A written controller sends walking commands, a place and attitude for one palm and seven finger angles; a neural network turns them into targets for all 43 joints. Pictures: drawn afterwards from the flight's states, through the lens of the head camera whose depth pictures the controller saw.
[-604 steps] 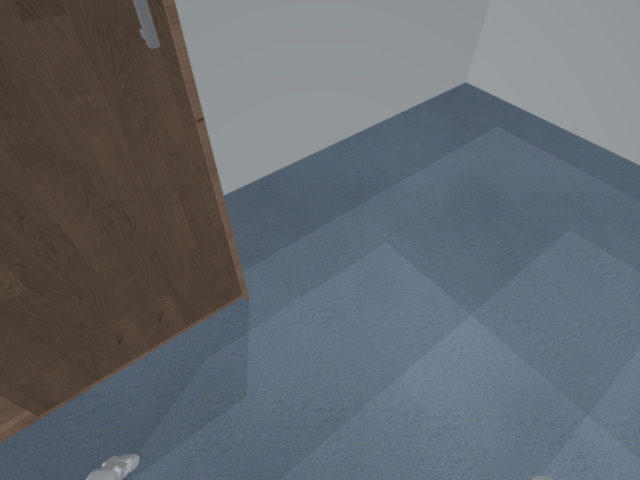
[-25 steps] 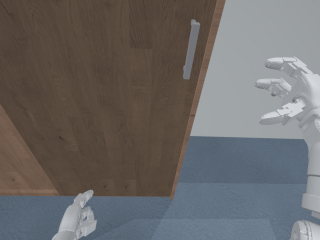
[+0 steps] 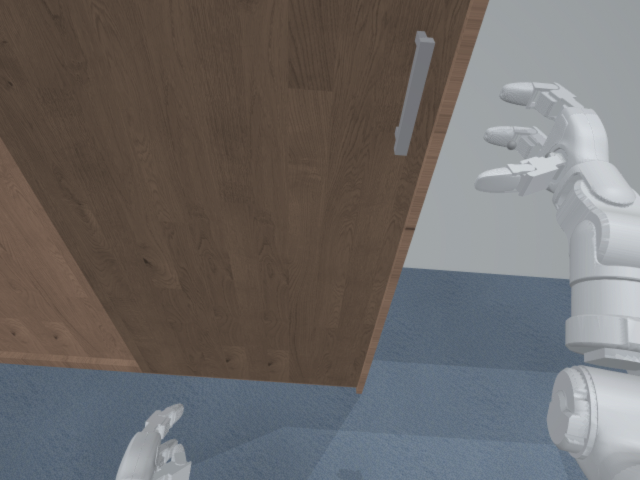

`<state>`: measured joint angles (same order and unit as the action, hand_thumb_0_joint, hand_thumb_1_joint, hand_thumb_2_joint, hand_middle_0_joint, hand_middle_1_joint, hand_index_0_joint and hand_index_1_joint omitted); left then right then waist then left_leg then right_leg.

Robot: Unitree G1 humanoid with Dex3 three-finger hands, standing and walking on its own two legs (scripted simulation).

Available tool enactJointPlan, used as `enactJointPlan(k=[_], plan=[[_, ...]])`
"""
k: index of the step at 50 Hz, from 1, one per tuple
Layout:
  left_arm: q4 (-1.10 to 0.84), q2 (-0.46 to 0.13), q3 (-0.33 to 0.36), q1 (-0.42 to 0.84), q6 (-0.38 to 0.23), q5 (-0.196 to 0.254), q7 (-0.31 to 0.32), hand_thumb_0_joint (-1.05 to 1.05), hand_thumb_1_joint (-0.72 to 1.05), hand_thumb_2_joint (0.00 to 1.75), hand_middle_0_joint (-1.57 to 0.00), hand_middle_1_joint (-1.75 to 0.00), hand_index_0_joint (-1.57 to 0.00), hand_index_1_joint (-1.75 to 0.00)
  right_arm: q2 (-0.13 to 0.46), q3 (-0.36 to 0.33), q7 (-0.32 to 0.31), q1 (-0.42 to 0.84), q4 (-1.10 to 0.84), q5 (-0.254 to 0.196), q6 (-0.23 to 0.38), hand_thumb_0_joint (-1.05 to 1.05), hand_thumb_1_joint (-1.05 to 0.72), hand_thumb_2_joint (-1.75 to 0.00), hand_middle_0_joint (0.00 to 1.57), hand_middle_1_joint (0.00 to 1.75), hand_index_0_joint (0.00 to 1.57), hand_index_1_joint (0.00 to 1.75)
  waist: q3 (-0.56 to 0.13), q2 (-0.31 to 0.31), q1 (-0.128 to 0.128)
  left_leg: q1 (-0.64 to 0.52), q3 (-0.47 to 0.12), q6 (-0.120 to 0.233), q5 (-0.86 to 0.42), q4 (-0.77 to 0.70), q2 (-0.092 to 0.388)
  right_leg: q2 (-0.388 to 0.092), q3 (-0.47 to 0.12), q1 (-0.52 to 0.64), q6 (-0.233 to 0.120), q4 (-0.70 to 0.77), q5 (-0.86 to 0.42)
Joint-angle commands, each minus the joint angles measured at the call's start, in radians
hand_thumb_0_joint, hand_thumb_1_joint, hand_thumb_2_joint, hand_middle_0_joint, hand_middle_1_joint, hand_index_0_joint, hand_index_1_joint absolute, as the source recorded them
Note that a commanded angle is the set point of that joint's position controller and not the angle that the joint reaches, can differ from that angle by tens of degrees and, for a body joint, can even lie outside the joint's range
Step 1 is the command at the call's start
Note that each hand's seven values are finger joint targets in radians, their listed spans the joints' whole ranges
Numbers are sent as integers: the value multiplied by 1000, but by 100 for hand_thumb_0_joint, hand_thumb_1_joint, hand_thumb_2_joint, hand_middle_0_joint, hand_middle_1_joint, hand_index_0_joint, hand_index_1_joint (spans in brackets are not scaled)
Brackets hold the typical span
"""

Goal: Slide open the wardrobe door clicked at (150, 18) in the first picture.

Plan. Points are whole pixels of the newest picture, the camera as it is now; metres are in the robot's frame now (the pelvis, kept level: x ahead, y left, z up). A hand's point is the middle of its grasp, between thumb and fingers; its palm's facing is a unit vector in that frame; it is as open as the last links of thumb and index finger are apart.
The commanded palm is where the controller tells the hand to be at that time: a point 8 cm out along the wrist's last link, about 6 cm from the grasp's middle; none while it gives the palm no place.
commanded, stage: move the hooked fingers beside the handle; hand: right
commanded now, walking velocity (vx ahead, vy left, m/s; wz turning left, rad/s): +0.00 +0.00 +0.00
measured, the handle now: (410, 96) +0.54 -0.07 +0.25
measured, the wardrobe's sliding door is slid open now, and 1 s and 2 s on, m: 0.00 0.00 0.00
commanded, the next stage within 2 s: none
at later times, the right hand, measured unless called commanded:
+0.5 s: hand (474, 122) +0.48 -0.15 +0.25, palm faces +0.05 +1.00 +0.00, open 14.0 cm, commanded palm +0.45 -0.19 +0.25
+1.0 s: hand (473, 112) +0.47 -0.14 +0.26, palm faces +0.01 +1.00 +0.01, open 14.0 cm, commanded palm +0.44 -0.19 +0.25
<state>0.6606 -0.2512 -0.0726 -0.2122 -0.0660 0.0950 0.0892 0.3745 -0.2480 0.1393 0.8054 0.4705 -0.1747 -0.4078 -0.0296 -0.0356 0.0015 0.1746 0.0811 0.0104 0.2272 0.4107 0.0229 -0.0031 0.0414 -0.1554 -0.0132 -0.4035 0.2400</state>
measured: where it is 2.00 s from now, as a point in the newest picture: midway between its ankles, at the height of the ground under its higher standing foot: outside the picture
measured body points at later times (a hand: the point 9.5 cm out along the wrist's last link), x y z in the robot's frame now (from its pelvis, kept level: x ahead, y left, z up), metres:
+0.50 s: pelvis +0.00 +0.00 +0.00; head +0.01 +0.01 +0.45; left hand +0.09 +0.26 -0.12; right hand +0.47 -0.20 +0.25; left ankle -0.01 +0.11 -0.74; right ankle -0.02 -0.11 -0.74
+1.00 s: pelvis +0.01 -0.01 +0.00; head +0.01 +0.00 +0.45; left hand +0.10 +0.24 -0.11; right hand +0.47 -0.19 +0.26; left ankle -0.01 +0.11 -0.74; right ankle -0.02 -0.11 -0.74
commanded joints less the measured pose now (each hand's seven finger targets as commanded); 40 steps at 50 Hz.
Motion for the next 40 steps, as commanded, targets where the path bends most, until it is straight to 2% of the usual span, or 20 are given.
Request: enactJointPlan(k=[1, 3, 4, 6, 9, 11, 12, 15, 16, 19, 21, 25, 26, 28, 29, 31, 33, 35, 38, 40], plan=[[-138, -121, 52, 94, -57, -9, 3, 0, 90, 90, -20, -30, -20, -30, 171, -9, 11, 551, -181, -21, 104, 0, 50, -30, 30, 120, 30, 120, -324, 28, 14, -82, -37, 24, -337, -31, -14, 1, -53, 133, -25, 14, -325], [-126, -127, 54, 79, -55, -7, 8, 0, 90, 90, -20, -30, -20, -30, 195, -36, 12, 569, -119, -29, 107, 0, 50, -30, 30, 120, 30, 120, -311, 60, 17, -84, -39, 20, -335, -32, -14, 5, -50, 106, -27, 18, -297], [-121, -128, 56, 73, -55, -7, 10, 0, 90, 90, -20, -30, -20, -30, 177, -24, 10, 593, -90, -29, 108, 0, 50, -30, 30, 120, 30, 120, -299, 71, 24, -69, -40, 18, -320, -35, -14, 6, -48, 101, -29, 20, -278], [-109, -133, 61, 57, -56, -10, 8, 0, 90, 90, -20, -30, -20, -30, 190, -28, -5, 609, -48, -17, 119, 0, 50, -30, 30, 120, 30, 120, -283, 65, 22, -57, -40, 18, -297, -41, -14, 1, -47, 91, -29, 24, -270], [-111, -124, 61, 37, -60, -14, 0, 0, 90, 90, -20, -30, -20, -30, 164, -9, -35, 677, -75, 3, 151, 0, 50, -30, 30, 120, 30, 120, -328, -10, 23, -71, -44, 24, -335, -26, -11, 6, -47, 110, -23, 18, -316], [-106, -127, 67, 24, -61, -20, -5, 0, 90, 90, -20, -30, -20, -30, 168, -16, -48, 660, -59, 7, 176, 0, 50, -30, 30, 120, 30, 120, -340, 29, 18, -85, -39, 23, -355, -23, -15, -2, -48, 113, -24, 16, -348], [-104, -130, 67, 18, -58, -19, -4, 0, 90, 90, -20, -30, -20, -30, 196, -52, -52, 659, -34, 2, 182, 0, 50, -30, 30, 120, 30, 120, -336, 55, 15, -94, -43, 22, -359, -25, -16, 0, -47, 99, -27, 17, -335], [-95, -133, 69, -3, -54, -20, -2, 0, 90, 90, -20, -30, -20, -30, 196, -55, -52, 673, 39, 9, 186, 0, 50, -30, 30, 120, 30, 120, -331, 73, 21, -98, -49, 18, -372, -21, -15, 3, -35, 75, -30, 20, -316], [-88, -138, 72, -13, -50, -22, -2, 0, 90, 90, -20, -30, -20, -30, 197, -49, -52, 675, 79, 16, 188, 0, 50, -30, 30, 120, 30, 120, -313, 109, 25, -95, -45, 16, -362, -28, -14, 1, -34, 61, -33, 23, -306], [-74, -142, 74, -47, -47, -24, 2, 0, 90, 90, -20, -30, -20, -30, 241, -72, -61, 739, 166, 39, 196, 0, 50, -30, 30, 120, 30, 120, -282, 84, 37, -70, -54, 12, -335, -34, -11, 3, -28, 29, -34, 25, -262], [-77, -147, 78, -60, -44, -26, 2, 0, 90, 90, -20, -30, -20, -30, 288, -95, -62, 740, 181, 56, 225, 0, 50, -30, 30, 120, 30, 120, -310, 71, 32, -88, -58, 14, -332, -37, -9, 2, -23, 34, -36, 24, -265], [-96, -135, 78, -71, -62, -25, -1, 0, 90, 90, -20, -30, -20, -30, 238, -52, -34, 785, 109, 51, 296, 0, 50, -30, 30, 120, 30, 120, -383, 20, 41, -108, -62, 21, -399, -19, -14, 0, -25, 94, -34, 12, -331], [-101, -136, 82, -71, -65, -25, -2, 0, 90, 90, -20, -30, -20, -30, 209, -33, -22, 766, 103, 39, 307, 0, 50, -30, 30, 120, 30, 120, -390, 32, 43, -108, -57, 21, -410, -19, -16, -2, -25, 106, -36, 7, -351], [-93, -143, 84, -77, -72, -23, -2, 0, 90, 90, -20, -30, -20, -30, 210, -41, -1, 761, 106, 22, 307, 0, 50, -30, 30, 120, 30, 120, -389, 60, 47, -104, -57, 19, -413, -21, -21, -3, -27, 109, -37, 9, -341], [-89, -142, 84, -73, -73, -18, -1, 0, 90, 90, -20, -30, -20, -30, 181, -20, 9, 757, 120, 14, 297, 0, 50, -30, 30, 120, 30, 120, -361, 33, 50, -79, -56, 19, -394, -25, -21, -3, -25, 107, -34, 10, -324], [-78, -148, 87, -81, -75, -19, -2, 0, 90, 90, -20, -30, -20, -30, 175, -20, 11, 719, 173, 14, 272, 0, 50, -30, 30, 120, 30, 120, -324, 51, 47, -53, -48, 19, -354, -36, -23, -5, -25, 90, -33, 15, -298], [-71, -145, 81, -77, -75, -16, -5, 0, 90, 90, -20, -30, -20, -30, 137, 7, 3, 726, 198, 16, 243, 0, 50, -30, 30, 120, 30, 120, -261, 4, 51, -3, -48, 19, -306, -40, -22, -3, -28, 65, -29, 18, -257], [-63, -149, 83, -90, -77, -21, -7, 0, 90, 90, -20, -30, -20, -30, 154, -10, -18, 745, 212, 24, 237, 0, 50, -30, 30, 120, 30, 120, -250, 31, 53, 12, -45, 19, -277, -42, -23, -5, -36, 50, -27, 23, -241], [-75, -145, 85, -86, -79, -26, -7, 0, 90, 90, -20, -30, -20, -30, 200, -49, -49, 786, 144, 28, 266, 0, 50, -30, 30, 120, 30, 120, -324, 53, 43, -35, -50, 19, -303, -28, -22, -5, -37, 66, -30, 17, -273], [-83, -138, 86, -88, -88, -32, -11, 0, 90, 90, -20, -30, -20, -30, 196, -46, -63, 838, 47, 35, 304, 0, 50, -30, 30, 120, 30, 120, -406, 10, 41, -58, -53, 21, -356, -12, -23, -8, -40, 123, -26, 6, -340]])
